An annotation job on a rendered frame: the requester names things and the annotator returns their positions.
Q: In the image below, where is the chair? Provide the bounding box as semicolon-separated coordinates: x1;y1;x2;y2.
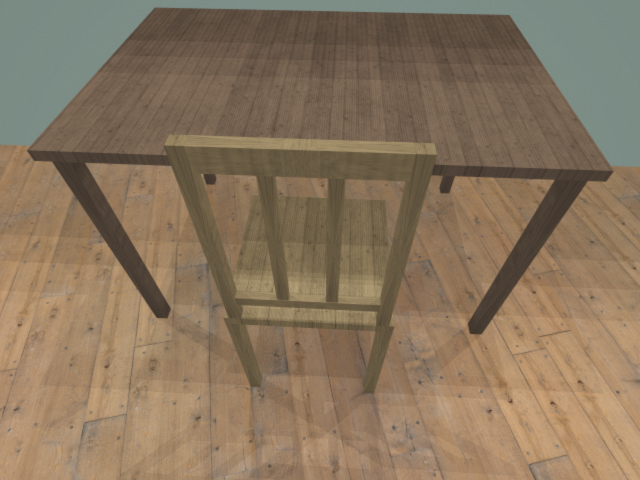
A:
163;134;437;394

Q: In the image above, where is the table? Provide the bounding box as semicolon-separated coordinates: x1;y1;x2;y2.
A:
27;8;614;335

